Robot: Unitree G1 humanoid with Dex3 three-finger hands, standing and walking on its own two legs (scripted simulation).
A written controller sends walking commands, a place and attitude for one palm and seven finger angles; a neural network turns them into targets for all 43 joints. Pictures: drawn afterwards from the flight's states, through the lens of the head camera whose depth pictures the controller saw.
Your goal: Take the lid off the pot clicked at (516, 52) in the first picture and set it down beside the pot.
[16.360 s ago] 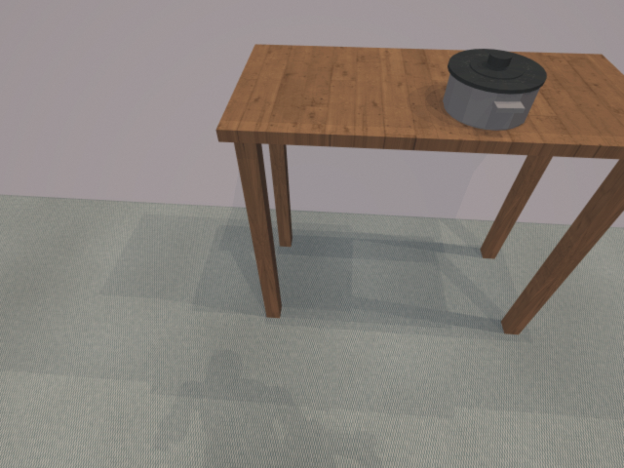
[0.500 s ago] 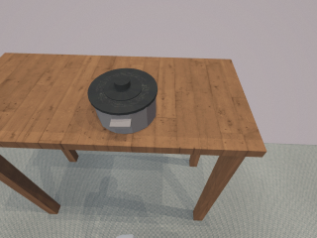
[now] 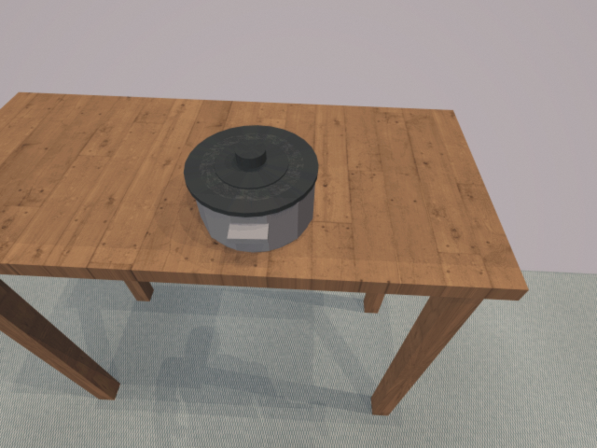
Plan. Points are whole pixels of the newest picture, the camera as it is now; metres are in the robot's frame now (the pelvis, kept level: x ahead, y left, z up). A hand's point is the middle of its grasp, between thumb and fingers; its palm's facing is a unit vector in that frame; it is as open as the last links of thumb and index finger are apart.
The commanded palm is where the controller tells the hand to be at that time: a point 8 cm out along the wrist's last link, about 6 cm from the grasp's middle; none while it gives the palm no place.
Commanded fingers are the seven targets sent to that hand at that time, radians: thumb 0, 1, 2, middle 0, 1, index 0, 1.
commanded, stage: look again from close up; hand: left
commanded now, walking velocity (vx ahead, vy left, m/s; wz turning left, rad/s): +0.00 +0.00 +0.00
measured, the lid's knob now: (250, 153) +0.46 +0.11 +0.15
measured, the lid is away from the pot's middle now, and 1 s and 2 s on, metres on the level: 0.01 0.01 0.01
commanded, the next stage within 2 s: lift the closed hand beside the body in 0.68 s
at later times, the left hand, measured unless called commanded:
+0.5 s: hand out of the picture +0.02 +0.18 -0.18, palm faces +0.00 -0.98 -0.19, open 7.4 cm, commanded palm none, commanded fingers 0.00 0.90 0.90 -0.20 -0.30 -0.20 -0.30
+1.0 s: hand (148, 430) +0.15 +0.21 -0.05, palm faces +0.20 -0.93 -0.29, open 6.4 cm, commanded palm +0.09 +0.25 -0.01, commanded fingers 0.00 0.90 0.90 -0.73 -0.88 -0.73 -0.88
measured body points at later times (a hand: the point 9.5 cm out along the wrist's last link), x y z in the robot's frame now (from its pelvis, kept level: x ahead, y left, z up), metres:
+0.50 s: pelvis +0.00 +0.00 -0.01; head +0.02 +0.01 +0.44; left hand +0.02 +0.23 -0.17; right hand +0.00 -0.23 -0.16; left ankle +0.04 +0.09 -0.74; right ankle -0.05 -0.12 -0.74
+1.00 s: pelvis +0.00 +0.02 +0.00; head -0.04 -0.01 +0.45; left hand +0.13 +0.26 -0.02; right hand +0.16 -0.20 -0.10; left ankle +0.04 +0.09 -0.74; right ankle -0.05 -0.12 -0.74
